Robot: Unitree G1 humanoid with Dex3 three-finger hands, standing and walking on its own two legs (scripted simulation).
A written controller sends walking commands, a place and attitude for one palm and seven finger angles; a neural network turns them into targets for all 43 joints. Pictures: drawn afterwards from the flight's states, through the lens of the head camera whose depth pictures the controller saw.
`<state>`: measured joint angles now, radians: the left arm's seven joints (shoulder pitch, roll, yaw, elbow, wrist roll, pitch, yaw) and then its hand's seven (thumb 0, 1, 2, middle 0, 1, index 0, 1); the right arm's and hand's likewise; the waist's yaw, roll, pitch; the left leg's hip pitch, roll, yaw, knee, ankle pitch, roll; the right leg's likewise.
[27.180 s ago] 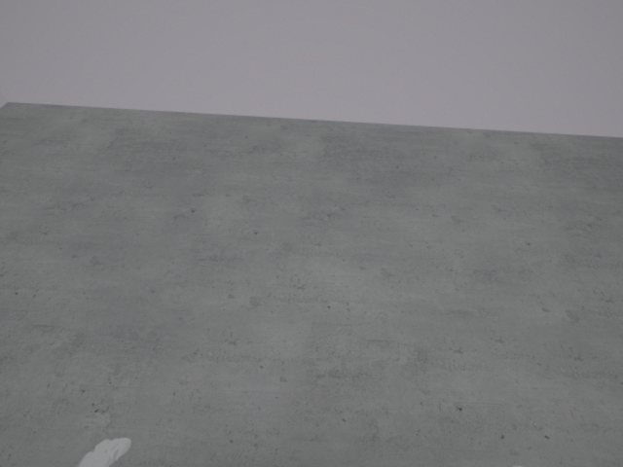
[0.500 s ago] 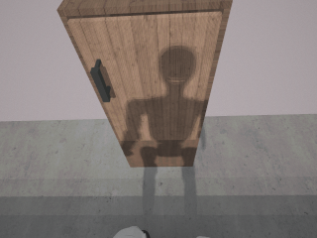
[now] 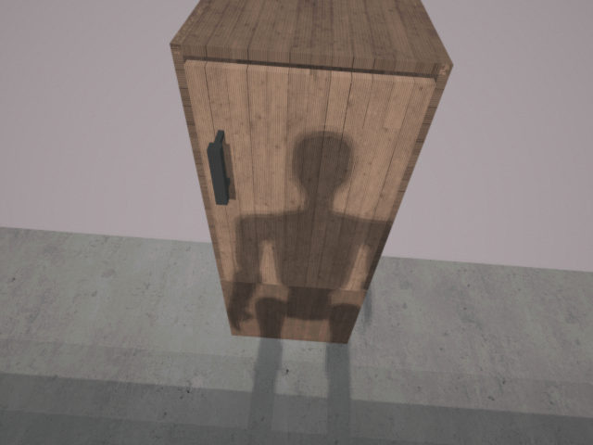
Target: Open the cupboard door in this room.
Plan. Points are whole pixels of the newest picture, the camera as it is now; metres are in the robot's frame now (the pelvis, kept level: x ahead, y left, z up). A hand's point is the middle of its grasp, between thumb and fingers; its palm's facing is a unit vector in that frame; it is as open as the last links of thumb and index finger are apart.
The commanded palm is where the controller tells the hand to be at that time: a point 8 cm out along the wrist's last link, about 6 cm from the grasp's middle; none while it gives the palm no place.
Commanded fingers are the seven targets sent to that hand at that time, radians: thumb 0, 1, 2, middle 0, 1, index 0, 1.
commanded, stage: come to a stop and stand still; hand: left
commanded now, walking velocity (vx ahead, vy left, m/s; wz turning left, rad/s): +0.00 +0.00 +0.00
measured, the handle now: (221, 168) +0.53 +0.19 +0.05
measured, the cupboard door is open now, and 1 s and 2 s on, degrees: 0 0 0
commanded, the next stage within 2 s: look again from close up in 0.28 s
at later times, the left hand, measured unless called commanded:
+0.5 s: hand out of the picture -0.02 +0.18 -0.18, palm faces +0.00 -0.98 -0.19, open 7.4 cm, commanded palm none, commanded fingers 0.00 0.90 0.90 -0.20 -0.30 -0.20 -0.30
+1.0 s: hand out of the picture +0.02 +0.16 -0.17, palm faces +0.06 -0.97 -0.22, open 7.3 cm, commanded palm +0.09 +0.21 -0.07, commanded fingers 0.00 0.83 0.87 -0.20 -0.34 -0.20 -0.34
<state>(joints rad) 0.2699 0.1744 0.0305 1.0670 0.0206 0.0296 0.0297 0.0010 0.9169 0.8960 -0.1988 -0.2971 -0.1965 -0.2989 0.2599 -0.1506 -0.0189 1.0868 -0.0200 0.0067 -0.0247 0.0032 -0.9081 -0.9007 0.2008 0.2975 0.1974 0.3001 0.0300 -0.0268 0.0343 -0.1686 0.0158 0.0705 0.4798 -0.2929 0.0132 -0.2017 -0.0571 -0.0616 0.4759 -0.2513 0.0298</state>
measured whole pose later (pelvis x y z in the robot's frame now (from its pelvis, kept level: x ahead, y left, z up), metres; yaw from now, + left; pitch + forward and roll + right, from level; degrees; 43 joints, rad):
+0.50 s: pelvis -0.01 +0.01 +0.00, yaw +0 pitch -1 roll +0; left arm 0.29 0.13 -0.02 1.12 0.02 -0.02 0.04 0.00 0.91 0.90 -0.20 -0.30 -0.20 -0.30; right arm 0.30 -0.15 0.00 1.08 -0.02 -0.02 -0.02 0.01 -0.92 -0.90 0.20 0.30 0.20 0.30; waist 0.00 0.02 0.05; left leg -0.20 0.00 0.08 0.51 -0.30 0.03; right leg -0.23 -0.08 -0.05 0.50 -0.25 0.04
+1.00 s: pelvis -0.01 -0.02 +0.00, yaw -1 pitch -1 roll +0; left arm 0.31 0.15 0.01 0.95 -0.03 0.04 0.04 0.01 0.92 0.90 -0.20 -0.30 -0.20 -0.30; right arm 0.30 -0.17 0.01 1.06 0.00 -0.03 -0.02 0.00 -0.91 -0.90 0.20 0.30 0.20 0.30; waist 0.00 0.02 0.05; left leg -0.18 0.04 0.08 0.48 -0.28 -0.01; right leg -0.24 -0.04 -0.06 0.51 -0.26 0.00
